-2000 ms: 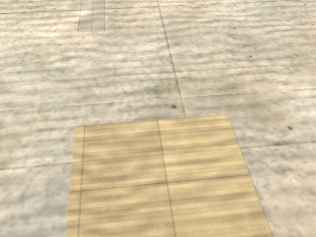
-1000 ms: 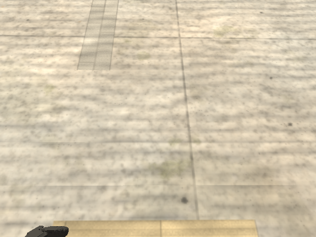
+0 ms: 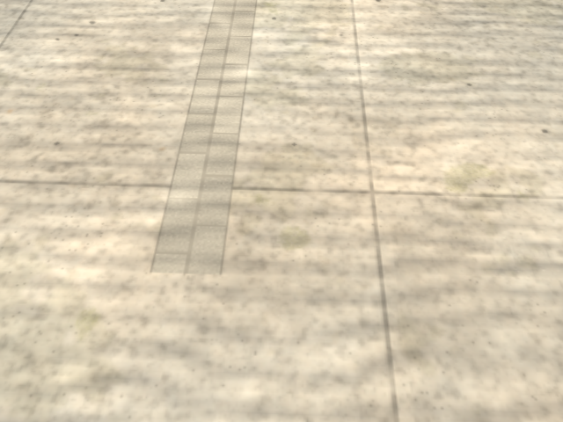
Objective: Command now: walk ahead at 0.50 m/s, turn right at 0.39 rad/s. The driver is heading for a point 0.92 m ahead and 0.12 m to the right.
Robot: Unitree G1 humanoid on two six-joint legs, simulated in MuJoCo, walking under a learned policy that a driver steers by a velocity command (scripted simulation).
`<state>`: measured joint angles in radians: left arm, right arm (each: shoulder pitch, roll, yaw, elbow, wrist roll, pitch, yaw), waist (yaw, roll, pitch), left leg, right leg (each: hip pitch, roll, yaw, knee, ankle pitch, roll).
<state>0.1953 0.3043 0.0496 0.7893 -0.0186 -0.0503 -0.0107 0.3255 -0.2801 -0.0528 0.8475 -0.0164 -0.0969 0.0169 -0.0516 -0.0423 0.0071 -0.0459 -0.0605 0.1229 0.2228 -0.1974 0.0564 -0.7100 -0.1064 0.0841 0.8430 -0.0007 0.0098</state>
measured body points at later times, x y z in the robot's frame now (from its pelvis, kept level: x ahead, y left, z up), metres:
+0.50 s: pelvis +0.28 -0.07 +0.00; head +0.31 -0.09 +0.45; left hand +0.43 +0.18 -0.10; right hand +0.39 -0.37 -0.10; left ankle +0.46 +0.08 -0.68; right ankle +0.25 -0.14 -0.75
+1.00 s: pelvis +0.58 -0.06 +0.00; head +0.62 -0.05 +0.45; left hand +0.80 +0.17 -0.09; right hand +0.60 -0.35 -0.11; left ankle +0.58 +0.01 -0.75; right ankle +0.68 -0.26 -0.68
